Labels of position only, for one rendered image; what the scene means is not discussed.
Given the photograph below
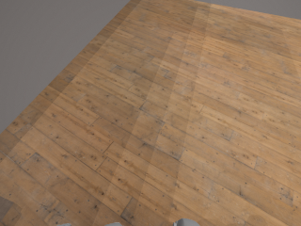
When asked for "cupboard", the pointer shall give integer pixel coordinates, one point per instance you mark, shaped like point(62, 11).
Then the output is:
point(5, 205)

